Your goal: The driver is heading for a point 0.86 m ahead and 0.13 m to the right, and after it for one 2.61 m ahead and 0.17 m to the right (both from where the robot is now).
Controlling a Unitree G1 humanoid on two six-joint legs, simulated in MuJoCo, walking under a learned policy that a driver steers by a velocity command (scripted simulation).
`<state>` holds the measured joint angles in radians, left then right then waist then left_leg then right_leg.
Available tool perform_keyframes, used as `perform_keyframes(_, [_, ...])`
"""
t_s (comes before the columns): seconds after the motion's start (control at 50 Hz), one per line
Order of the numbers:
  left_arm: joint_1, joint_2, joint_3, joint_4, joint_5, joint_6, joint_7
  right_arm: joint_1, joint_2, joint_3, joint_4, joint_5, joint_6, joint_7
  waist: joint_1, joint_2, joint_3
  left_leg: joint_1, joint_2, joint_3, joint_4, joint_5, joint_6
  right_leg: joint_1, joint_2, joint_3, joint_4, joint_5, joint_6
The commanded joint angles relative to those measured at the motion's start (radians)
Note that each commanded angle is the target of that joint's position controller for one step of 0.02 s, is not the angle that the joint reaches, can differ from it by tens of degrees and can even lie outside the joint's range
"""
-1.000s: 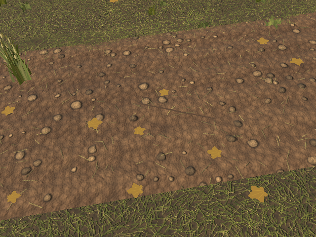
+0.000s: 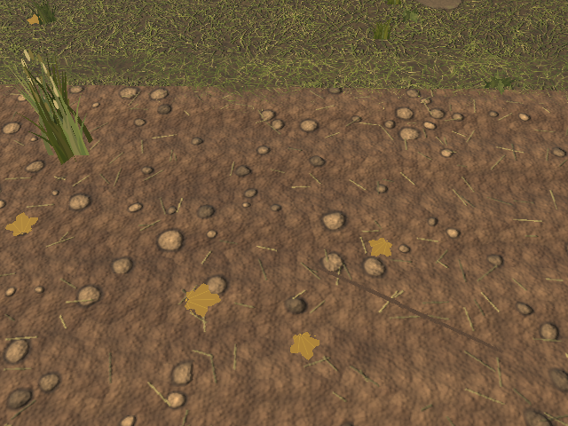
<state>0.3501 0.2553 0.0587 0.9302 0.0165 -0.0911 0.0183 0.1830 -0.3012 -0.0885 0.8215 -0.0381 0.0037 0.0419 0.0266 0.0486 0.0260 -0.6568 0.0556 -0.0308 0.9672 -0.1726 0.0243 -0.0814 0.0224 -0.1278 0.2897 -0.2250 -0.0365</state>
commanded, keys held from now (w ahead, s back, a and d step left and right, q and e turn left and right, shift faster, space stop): w+q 0.06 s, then w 0.04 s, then w+e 0.90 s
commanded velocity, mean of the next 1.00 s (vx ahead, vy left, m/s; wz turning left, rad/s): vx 0.50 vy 0.00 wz -0.23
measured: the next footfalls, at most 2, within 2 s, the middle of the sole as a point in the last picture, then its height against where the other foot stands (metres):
left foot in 0.20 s outside the picture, level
right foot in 0.76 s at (329, 417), level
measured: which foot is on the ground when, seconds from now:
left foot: up 0.00-0.18, down 0.20-0.74, up 0.76-1.00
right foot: down 0.00-0.20, up 0.22-0.74, down 0.76-1.00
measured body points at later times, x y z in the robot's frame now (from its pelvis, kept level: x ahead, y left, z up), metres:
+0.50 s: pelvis +0.24 +0.08 +0.00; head +0.26 +0.09 +0.45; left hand +0.30 +0.34 -0.14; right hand +0.25 -0.18 -0.13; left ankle +0.20 +0.14 -0.75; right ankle +0.32 -0.07 -0.67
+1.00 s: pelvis +0.49 +0.00 +0.00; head +0.51 -0.02 +0.45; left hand +0.60 +0.26 -0.13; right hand +0.54 -0.28 -0.12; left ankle +0.60 +0.16 -0.67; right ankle +0.47 -0.03 -0.75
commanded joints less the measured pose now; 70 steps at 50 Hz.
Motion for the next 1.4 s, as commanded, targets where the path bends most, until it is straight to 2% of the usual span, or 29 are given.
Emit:
perform_keyframes(0.02, [-0.06, 0.084, 0.011, -0.069, 0.004, -0.024, -0.011, -0.066, 0.037, 0.03, -0.087, 0.005, -0.008, 0.028, -0.027, -0.134, 0.034, 0.042, 0.014, 0.033, -0.144, 0.143, 0.004, -0.074, -0.236, 0.078, -0.136, 0.287, -0.113])
perform_keyframes(0.12, [0.056, 0.141, 0.024, -0.022, 0.009, -0.009, -0.016, -0.191, 0.004, 0.036, -0.14, -0.005, -0.009, 0.034, 0.019, -0.137, 0.053, 0.159, -0.029, 0.102, -0.333, 0.019, 0.056, 0.009, -0.289, 0.045, -0.081, 0.359, -0.093])
perform_keyframes(0.16, [0.093, 0.155, 0.021, 0.009, 0.013, 0.006, -0.017, -0.108, -0.011, 0.029, -0.111, -0.014, -0.022, 0.017, -0.024, -0.138, 0.016, 0.29, -0.083, 0.12, -0.419, -0.071, 0.091, 0.063, -0.29, 0.034, 0.07, 0.634, -0.091])
perform_keyframes(0.18, [0.101, 0.151, 0.016, 0.021, 0.005, 0.015, -0.016, 0.042, -0.028, 0.02, -0.056, -0.023, -0.038, 0.006, -0.095, -0.101, -0.061, 0.486, -0.114, 0.137, -0.505, -0.022, 0.112, 0.032, -0.253, -0.004, 0.258, 0.7, -0.076])
perform_keyframes(0.2, [0.111, 0.112, -0.001, 0.006, -0.002, 0.015, -0.018, 0.21, -0.092, 0.001, -0.007, -0.044, -0.052, -0.01, -0.157, -0.038, -0.182, 0.758, 0.019, 0.004, -0.512, -0.075, 0.143, -0.137, -0.21, -0.018, 0.506, 0.467, -0.057])
perform_keyframes(0.22, [0.188, -0.024, -0.037, -0.047, -0.031, 0.012, -0.038, 0.284, -0.217, -0.024, -0.005, -0.039, -0.057, -0.028, -0.143, 0.244, -0.353, 1.089, 0.399, -0.509, -0.585, -0.077, 0.278, -0.521, -0.049, -0.031, 0.887, -0.286, -0.005])
perform_keyframes(0.24, [0.096, 0.117, 0.006, -0.034, -0.018, 0.019, -0.021, 0.29, -0.205, -0.026, -0.006, -0.001, -0.048, -0.043, -0.181, 0.065, -0.34, 0.975, 0.395, -0.571, -0.655, -0.003, 0.263, -0.564, -0.023, 0.153, 0.998, -0.305, -0.024])
perform_keyframes(0.26, [0.024, 0.121, 0.015, -0.055, -0.027, 0.016, -0.023, 0.196, -0.163, -0.009, 0.002, 0.003, -0.051, -0.047, -0.13, 0.038, -0.181, 0.84, 0.334, -0.37, -0.653, 0.091, 0.221, -0.581, -0.064, 0.196, 0.985, -0.213, -0.042])
perform_keyframes(0.28, [0.02, 0.092, 0.009, -0.048, -0.031, 0.009, -0.025, 0.126, -0.096, 0.01, 0.0, 0.002, -0.058, -0.045, -0.089, 0.029, -0.103, 0.718, 0.282, -0.255, -0.687, 0.159, 0.174, -0.544, -0.097, 0.189, 0.91, -0.139, -0.042])
perform_keyframes(0.34, [0.086, 0.044, 0.012, 0.005, 0.008, 0.053, -0.032, 0.068, -0.006, 0.036, 0.009, 0.013, -0.083, -0.043, -0.021, 0.058, -0.032, 0.552, 0.198, -0.073, -0.754, 0.223, 0.106, -0.428, -0.108, 0.169, 0.846, -0.068, -0.029])
perform_keyframes(0.52, [-0.16, -0.005, 0.009, -0.078, 0.013, 0.076, -0.066, 0.192, 0.007, 0.036, 0.09, 0.017, -0.112, -0.059, -0.027, 0.016, 0.08, 0.598, 0.186, 0.127, -0.832, 0.278, 0.121, -0.627, -0.116, 0.131, 0.637, 0.187, -0.012])
perform_keyframes(0.64, [-0.324, -0.01, -0.008, -0.161, 0.017, 0.072, -0.08, 0.269, -0.039, 0.027, 0.138, 0.012, -0.101, -0.075, -0.06, 0.008, 0.105, 0.718, 0.22, 0.225, -0.774, 0.488, 0.107, -0.56, -0.076, 0.012, 0.398, 0.149, -0.069])
perform_keyframes(0.7, [-0.257, 0.016, 0.004, -0.156, 0.019, 0.074, -0.07, 0.256, -0.076, 0.019, 0.143, 0.01, -0.086, -0.084, -0.014, 0.046, 0.04, 0.771, 0.223, 0.278, -0.586, 0.903, 0.09, -0.408, 0.012, -0.048, 0.361, 0.01, -0.129])
perform_keyframes(0.74, [-0.062, 0.058, 0.029, -0.102, 0.022, 0.064, -0.059, 0.236, -0.106, 0.011, 0.131, 0.012, -0.068, -0.082, 0.073, 0.036, -0.079, 0.712, 0.214, 0.296, -0.256, 0.911, 0.078, -0.161, 0.078, -0.041, 0.279, -0.029, -0.182])
perform_keyframes(0.76, [0.087, 0.132, 0.058, -0.062, 0.035, 0.058, -0.045, 0.22, -0.1, 0.013, 0.107, 0.015, -0.067, -0.075, 0.145, -0.042, -0.163, 0.523, 0.181, 0.301, 0.032, 0.64, 0.045, 0.076, -0.01, 0.123, 0.194, -0.085, -0.234])
perform_keyframes(0.78, [0.067, 0.248, 0.086, -0.075, 0.03, 0.061, -0.031, 0.253, 0.027, 0.037, 0.037, 0.023, -0.073, -0.052, 0.066, -0.281, -0.225, 0.075, -0.026, 0.266, 0.414, -0.318, -0.015, 0.359, -0.323, 0.659, 0.121, -0.083, -0.387])
perform_keyframes(0.8, [0.091, 0.252, 0.085, -0.081, -0.004, 0.072, -0.031, 0.128, -0.058, 0.02, -0.005, 0.019, -0.086, -0.046, 0.107, -0.145, -0.263, -0.051, -0.076, 0.025, 0.504, -0.345, -0.016, 0.366, -0.362, 0.875, -0.005, -0.062, -0.415])
perform_keyframes(0.82, [0.03, 0.221, 0.076, -0.074, -0.007, 0.076, -0.022, 0.065, -0.047, 0.025, -0.031, 0.028, -0.099, -0.042, 0.075, -0.102, -0.119, -0.117, -0.009, -0.005, 0.459, -0.235, -0.004, 0.263, -0.348, 0.711, -0.022, -0.006, -0.38])
perform_keyframes(0.86, [-0.064, 0.137, 0.054, -0.085, -0.01, 0.065, -0.017, 0.092, -0.043, 0.025, -0.012, 0.019, -0.103, -0.046, -0.01, -0.008, -0.007, -0.007, 0.049, -0.001, 0.288, -0.146, -0.009, 0.041, -0.254, 0.528, -0.046, 0.211, -0.293])
perform_keyframes(0.9, [-0.093, 0.106, 0.039, -0.093, -0.019, 0.046, -0.016, 0.13, -0.03, 0.028, -0.007, -0.008, -0.064, -0.042, -0.055, -0.029, -0.022, 0.098, 0.059, -0.003, 0.208, -0.141, -0.036, -0.052, -0.189, 0.43, -0.062, 0.338, -0.268])
perform_keyframes(0.96, [-0.047, 0.144, 0.046, -0.084, -0.021, 0.027, -0.02, 0.079, -0.013, 0.031, -0.036, -0.011, -0.034, -0.033, -0.055, -0.049, -0.014, 0.079, 0.055, 0.024, 0.104, -0.085, -0.069, -0.091, -0.142, 0.386, -0.082, 0.376, -0.257])
perform_keyframes(1.2, [0.145, 0.166, 0.047, -0.075, -0.002, 0.037, -0.004, -0.298, -0.033, 0.05, -0.194, 0.009, -0.05, -0.018, 0.075, -0.121, 0.023, -0.03, -0.026, 0.019, -0.325, 0.117, -0.06, 0.126, -0.143, 0.491, 0.013, 0.49, -0.194])
perform_keyframes(1.24, [0.108, 0.184, 0.051, -0.09, 0.001, 0.036, 0.003, -0.247, -0.055, 0.047, -0.192, 0.013, -0.059, -0.021, 0.037, -0.134, 0.017, 0.094, -0.045, 0.006, -0.403, 0.08, -0.036, 0.104, -0.15, 0.513, 0.054, 0.534, -0.163])
perform_keyframes(1.28, [0.043, 0.206, 0.055, -0.11, 0.001, 0.03, -0.004, -0.057, -0.098, 0.029, -0.137, 0.016, -0.071, -0.037, -0.052, -0.125, -0.06, 0.389, -0.097, 0.027, -0.468, 0.017, -0.001, 0.025, -0.108, 0.499, 0.214, 0.695, -0.116])
perform_keyframes(1.3, [0.034, 0.192, 0.05, -0.105, -0.01, 0.022, -0.012, 0.084, -0.124, 0.018, -0.102, 0.004, -0.086, -0.05, -0.123, -0.071, -0.133, 0.573, -0.05, 0.01, -0.527, 0.091, 0.032, -0.024, -0.046, 0.428, 0.41, 0.685, -0.088])
perform_keyframes(1.32, [0.068, 0.106, 0.025, -0.131, -0.021, 0.012, -0.014, 0.236, -0.187, 0.008, -0.096, -0.021, -0.095, -0.068, -0.154, 0.031, -0.283, 0.794, 0.195, -0.222, -0.519, 0.084, 0.085, -0.144, 0.012, 0.351, 0.689, 0.358, -0.06])
perform_keyframes(1.34, [0.236, 0.054, 0.02, -0.128, -0.047, 0.02, -0.009, 0.196, -0.26, -0.012, -0.093, -0.025, -0.082, -0.064, -0.053, 0.276, -0.353, 0.922, 0.407, -0.67, -0.609, 0.341, 0.247, -0.391, 0.187, 0.258, 0.94, -0.345, -0.021])
perform_keyframes(1.36, [0.238, 0.121, 0.024, -0.078, -0.002, 0.034, 0.003, 0.143, -0.161, 0.002, -0.098, 0.011, -0.073, -0.051, -0.028, 0.085, -0.257, 0.801, 0.368, -0.661, -0.604, 0.374, 0.256, -0.427, 0.102, 0.298, 1.01, -0.288, -0.029])
perform_keyframes(1.4, [0.084, 0.102, 0.018, -0.097, 0.01, 0.038, -0.005, 0.053, -0.03, 0.041, -0.09, 0.022, -0.079, -0.039, -0.024, -0.036, -0.092, 0.619, 0.256, -0.359, -0.607, 0.631, 0.224, -0.421, 0.061, 0.28, 0.947, -0.201, -0.008])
